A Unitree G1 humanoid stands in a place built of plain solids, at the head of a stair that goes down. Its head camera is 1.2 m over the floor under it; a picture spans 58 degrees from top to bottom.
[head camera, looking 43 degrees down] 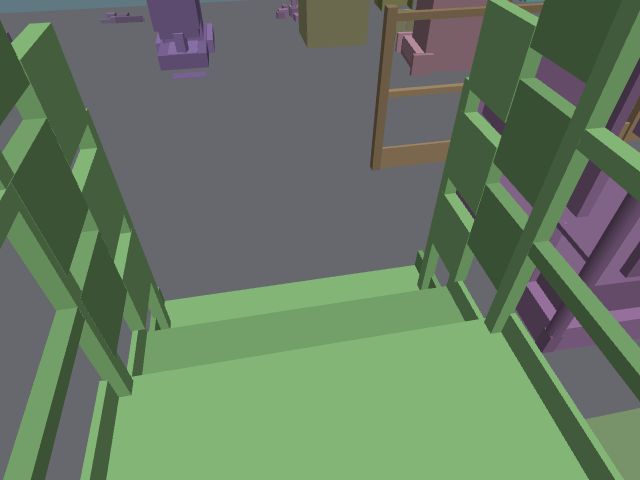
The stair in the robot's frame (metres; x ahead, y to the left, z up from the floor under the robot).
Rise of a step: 0.18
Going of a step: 0.30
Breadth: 1.25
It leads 11 degrees to the left of straight ahead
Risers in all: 3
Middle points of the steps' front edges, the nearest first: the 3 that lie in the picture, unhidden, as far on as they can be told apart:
0.79 0.01 0.00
1.08 0.06 -0.18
1.38 0.12 -0.36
